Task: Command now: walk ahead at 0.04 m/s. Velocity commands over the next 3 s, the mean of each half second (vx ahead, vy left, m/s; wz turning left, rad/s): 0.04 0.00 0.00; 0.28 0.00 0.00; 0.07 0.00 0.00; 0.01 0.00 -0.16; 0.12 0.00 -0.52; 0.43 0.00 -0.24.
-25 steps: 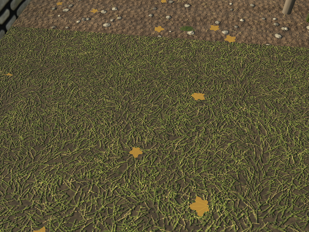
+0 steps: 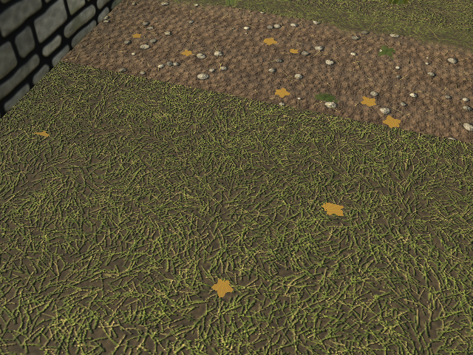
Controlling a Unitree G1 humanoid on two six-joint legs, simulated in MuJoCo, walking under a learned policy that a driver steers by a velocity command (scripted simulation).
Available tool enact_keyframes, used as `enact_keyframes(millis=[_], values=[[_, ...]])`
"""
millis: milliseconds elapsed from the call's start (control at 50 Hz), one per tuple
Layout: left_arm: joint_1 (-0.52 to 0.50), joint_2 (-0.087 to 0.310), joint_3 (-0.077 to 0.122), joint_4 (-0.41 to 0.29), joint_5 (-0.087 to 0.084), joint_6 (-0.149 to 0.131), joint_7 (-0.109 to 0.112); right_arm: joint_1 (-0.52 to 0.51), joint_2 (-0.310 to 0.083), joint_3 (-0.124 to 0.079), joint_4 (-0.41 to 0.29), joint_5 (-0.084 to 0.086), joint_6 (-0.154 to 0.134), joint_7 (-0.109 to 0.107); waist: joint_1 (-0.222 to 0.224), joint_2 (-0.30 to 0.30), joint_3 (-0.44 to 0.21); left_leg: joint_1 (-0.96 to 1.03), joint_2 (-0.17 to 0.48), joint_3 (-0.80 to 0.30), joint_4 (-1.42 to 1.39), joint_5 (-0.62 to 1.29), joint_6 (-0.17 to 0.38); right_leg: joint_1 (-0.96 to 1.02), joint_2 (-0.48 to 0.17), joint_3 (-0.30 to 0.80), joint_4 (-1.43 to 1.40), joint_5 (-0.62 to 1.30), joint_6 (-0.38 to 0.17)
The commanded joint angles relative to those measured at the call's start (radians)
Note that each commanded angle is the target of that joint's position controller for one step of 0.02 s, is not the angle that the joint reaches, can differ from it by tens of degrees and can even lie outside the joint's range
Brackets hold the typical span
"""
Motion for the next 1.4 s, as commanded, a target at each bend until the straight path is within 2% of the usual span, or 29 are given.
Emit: enact_keyframes(millis=[20, 140, 400, 440, 460, 500, 540, 600, 640, 680, 700, 720, 740, 760, 800, 840, 900, 980, 1040, 1100, 1120, 1140, 1160, 1180, 1200, 1240, 1320, 1360, 1400], values=[[0.066, 0.088, 0.021, -0.019, 0.003, 0.007, 0.007, 0.022, -0.088, -0.022, -0.020, 0.000, -0.016, -0.001, -0.005, 0.090, 0.018, 0.175, 0.044, -0.059, -0.061, 0.257, 0.055, -0.133, -0.049, 0.053, -0.106, 0.069, 0.008], [0.083, 0.078, 0.027, 0.000, -0.010, 0.008, 0.008, 0.022, -0.096, -0.024, 0.028, 0.008, -0.017, -0.004, -0.007, 0.027, -0.025, 0.217, 0.032, -0.042, -0.023, 0.373, 0.063, -0.068, -0.055, 0.044, -0.074, 0.222, 0.017], [0.130, 0.055, 0.028, 0.036, -0.013, 0.011, 0.023, 0.016, -0.078, -0.022, 0.132, 0.012, 0.002, -0.017, -0.012, 0.005, 0.053, 0.213, 0.006, -0.019, -0.054, 0.274, 0.041, -0.068, -0.067, 0.044, -0.107, 0.198, 0.023], [0.166, 0.072, 0.038, 0.052, -0.021, 0.014, 0.028, 0.023, -0.068, -0.022, 0.148, 0.015, 0.008, -0.021, -0.008, -0.024, 0.058, 0.184, -0.046, 0.037, -0.006, 0.021, 0.040, -0.077, -0.069, 0.060, -0.141, -0.064, -0.007], [0.169, 0.105, 0.049, 0.045, -0.030, 0.015, 0.032, 0.011, -0.069, -0.025, 0.144, 0.020, 0.007, -0.023, 0.000, -0.070, 0.090, 0.117, -0.084, 0.083, 0.061, -0.168, 0.038, -0.091, -0.106, 0.121, -0.181, -0.256, -0.051], [0.184, 0.181, 0.074, 0.025, -0.045, 0.000, 0.040, -0.088, -0.076, -0.024, 0.090, 0.033, -0.018, -0.018, 0.035, -0.159, 0.219, -0.127, -0.063, 0.106, 0.229, -0.258, 0.048, -0.082, -0.306, 0.383, -0.330, -0.520, -0.171], [0.197, 0.165, 0.075, 0.020, -0.030, -0.037, 0.042, -0.160, -0.076, -0.022, 0.052, 0.047, -0.057, -0.008, 0.050, -0.155, 0.295, -0.346, 0.020, 0.032, 0.381, -0.290, 0.070, 0.002, -0.408, 0.507, -0.362, -0.375, -0.231], [0.203, 0.128, 0.069, 0.022, -0.038, -0.058, 0.029, -0.152, -0.072, -0.020, 0.056, 0.047, -0.090, 0.018, 0.039, -0.099, 0.238, -0.376, 0.062, 0.028, 0.261, -0.266, 0.082, 0.127, -0.352, 0.366, -0.283, -0.117, -0.183], [0.164, 0.152, 0.075, 0.012, -0.042, -0.047, 0.018, -0.086, -0.052, -0.017, 0.084, 0.043, -0.093, 0.034, -0.002, -0.109, 0.174, -0.083, -0.001, 0.112, 0.124, -0.158, 0.070, -0.027, -0.276, 0.239, -0.243, -0.063, -0.148], [0.141, 0.167, 0.078, 0.004, -0.040, -0.040, 0.015, 0.114, -0.083, -0.041, 0.170, 0.037, -0.082, 0.038, -0.087, -0.082, 0.090, 0.270, -0.102, 0.193, 0.077, -0.029, 0.058, -0.205, -0.208, 0.155, -0.116, 0.046, -0.118], [0.109, 0.157, 0.071, -0.003, -0.039, -0.047, 0.014, 0.242, -0.122, -0.061, 0.200, 0.038, -0.077, 0.032, -0.164, -0.032, 0.039, 0.417, -0.070, 0.127, 0.046, -0.043, 0.087, -0.279, -0.166, 0.090, 0.080, 0.196, -0.078], [0.087, 0.086, 0.053, -0.049, -0.039, -0.060, 0.017, 0.354, -0.242, -0.086, 0.207, 0.025, -0.082, 0.024, -0.188, 0.257, -0.028, 0.524, 0.196, -0.350, -0.165, -0.172, 0.213, -0.451, -0.038, -0.037, 0.523, 0.123, 0.015], [0.077, 0.046, 0.046, -0.074, -0.052, -0.080, 0.019, 0.393, -0.226, -0.063, 0.219, 0.008, -0.097, 0.039, -0.172, 0.321, -0.112, 0.551, 0.351, -0.766, -0.369, -0.266, 0.328, -0.557, 0.029, 0.121, 0.765, -0.207, 0.014], [0.069, 0.072, 0.054, -0.087, -0.079, -0.095, 0.015, 0.281, -0.191, -0.040, 0.199, 0.010, -0.112, 0.044, -0.116, 0.208, -0.003, 0.476, 0.374, -0.722, -0.370, -0.381, 0.318, -0.652, -0.039, 0.176, 0.853, -0.164, -0.016], [0.045, 0.089, 0.060, -0.083, -0.066, -0.101, 0.016, 0.123, -0.127, -0.011, 0.154, 0.011, -0.123, 0.052, -0.062, 0.070, 0.103, 0.312, 0.288, -0.437, -0.347, -0.154, 0.245, -0.633, -0.121, 0.141, 0.800, 0.019, -0.051], [0.096, 0.099, 0.074, -0.062, -0.045, -0.081, 0.019, 0.083, -0.091, 0.007, 0.156, 0.004, -0.118, 0.044, -0.012, 0.111, 0.080, 0.210, 0.195, -0.192, -0.322, 0.283, 0.182, -0.471, -0.151, 0.118, 0.678, 0.100, -0.038], [0.053, 0.074, 0.074, -0.078, -0.036, -0.054, 0.018, 0.144, -0.109, 0.015, 0.182, -0.009, -0.107, 0.020, -0.004, 0.083, 0.062, 0.205, 0.159, -0.061, -0.308, 0.637, 0.187, -0.426, -0.113, 0.070, 0.544, 0.162, 0.000], [-0.134, 0.030, 0.049, -0.149, -0.024, -0.044, 0.014, 0.120, -0.123, 0.024, 0.193, -0.006, -0.085, -0.013, -0.026, 0.083, 0.040, 0.180, 0.105, 0.040, -0.279, 0.727, 0.146, -0.311, -0.077, 0.047, 0.190, 0.328, 0.021], [-0.122, 0.044, 0.044, -0.148, -0.025, -0.028, 0.002, 0.148, -0.130, 0.020, 0.227, -0.006, -0.073, -0.008, -0.022, 0.108, -0.011, 0.180, 0.130, 0.039, -0.232, 0.768, 0.176, -0.185, -0.058, 0.043, 0.185, 0.325, 0.015], [-0.071, 0.079, 0.048, -0.132, -0.014, -0.028, -0.001, 0.086, -0.104, 0.026, 0.226, 0.020, -0.061, 0.001, 0.025, 0.078, 0.007, 0.211, 0.140, 0.002, -0.123, 0.707, 0.177, -0.112, -0.051, 0.045, 0.056, 0.300, -0.034], [-0.022, 0.123, 0.061, -0.116, -0.004, -0.033, 0.002, 0.111, -0.106, 0.024, 0.232, 0.019, -0.061, 0.003, 0.040, 0.019, -0.020, 0.208, 0.091, 0.011, -0.041, 0.670, 0.137, -0.008, -0.066, 0.076, -0.036, 0.587, -0.059], [0.014, 0.205, 0.078, -0.111, 0.005, -0.039, 0.005, 0.191, -0.109, 0.023, 0.235, -0.002, -0.067, 0.005, -0.006, -0.073, -0.100, 0.113, 0.017, 0.026, 0.085, 0.427, 0.088, 0.184, -0.159, 0.167, 0.024, 0.956, -0.122], [0.040, 0.158, 0.061, -0.096, 0.005, -0.032, 0.003, 0.297, -0.034, 0.047, 0.267, -0.005, -0.065, 0.011, -0.024, -0.204, -0.233, 0.033, -0.034, 0.033, 0.243, 0.027, 0.036, 0.313, -0.294, 0.307, 0.011, 0.981, -0.267], [0.040, 0.088, 0.041, -0.089, 0.000, -0.026, -0.007, 0.243, -0.052, 0.045, 0.263, 0.011, -0.049, 0.014, 0.002, -0.244, -0.223, -0.010, -0.065, 0.022, 0.373, -0.386, 0.007, 0.255, -0.347, 0.421, -0.083, 0.826, -0.326], [-0.001, 0.068, 0.026, -0.087, -0.004, -0.030, -0.014, 0.181, -0.077, 0.037, 0.241, 0.027, -0.030, 0.012, -0.004, -0.212, -0.152, -0.068, -0.049, -0.014, 0.461, -0.506, -0.007, 0.167, -0.343, 0.443, -0.134, 0.624, -0.314], [-0.117, 0.091, 0.024, -0.108, -0.004, -0.035, -0.017, 0.132, -0.074, 0.031, 0.234, 0.021, 0.007, -0.005, -0.042, -0.089, -0.035, -0.052, -0.008, -0.012, 0.434, -0.466, -0.017, -0.034, -0.296, 0.360, -0.206, 0.355, -0.240], [-0.198, 0.118, 0.035, -0.106, -0.018, -0.004, 0.011, 0.160, -0.037, 0.037, 0.261, 0.001, 0.020, -0.021, -0.097, -0.093, -0.014, 0.218, -0.020, 0.057, -0.021, -0.056, 0.023, -0.217, -0.175, 0.222, -0.257, 0.009, -0.130], [-0.145, 0.109, 0.036, -0.073, -0.030, 0.003, 0.021, 0.151, -0.073, 0.036, 0.251, -0.027, 0.023, -0.013, -0.075, -0.043, 0.011, 0.237, 0.005, 0.027, -0.126, -0.023, 0.056, -0.228, -0.122, 0.178, -0.246, -0.160, -0.062], [-0.120, 0.070, 0.030, -0.066, -0.016, 0.010, 0.036, 0.090, -0.115, 0.035, 0.238, -0.009, 0.014, -0.019, -0.021, 0.102, 0.103, -0.038, 0.028, -0.026, -0.234, -0.332, 0.094, -0.061, -0.045, 0.094, -0.203, -0.056, -0.008]])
